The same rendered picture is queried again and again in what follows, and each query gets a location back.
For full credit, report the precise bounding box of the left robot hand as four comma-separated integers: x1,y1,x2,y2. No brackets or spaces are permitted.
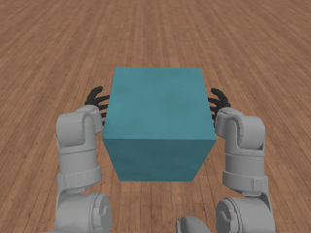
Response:
85,86,110,126

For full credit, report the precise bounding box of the right robot hand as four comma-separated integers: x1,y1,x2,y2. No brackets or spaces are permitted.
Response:
208,88,231,128

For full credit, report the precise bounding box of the carton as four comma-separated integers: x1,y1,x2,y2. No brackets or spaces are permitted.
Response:
101,66,217,182

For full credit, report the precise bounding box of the right robot forearm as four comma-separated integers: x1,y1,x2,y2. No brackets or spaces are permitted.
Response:
215,107,276,231

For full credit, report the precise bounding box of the left robot forearm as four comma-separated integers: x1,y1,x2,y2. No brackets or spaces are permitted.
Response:
54,105,104,230

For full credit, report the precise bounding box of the robot right upper arm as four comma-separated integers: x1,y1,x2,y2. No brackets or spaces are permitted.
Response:
216,197,291,233

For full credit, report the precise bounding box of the robot left upper arm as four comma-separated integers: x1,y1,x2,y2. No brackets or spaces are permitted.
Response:
41,192,113,233

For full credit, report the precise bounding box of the robot right thigh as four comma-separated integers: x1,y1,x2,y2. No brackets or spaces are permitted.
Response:
175,216,211,233

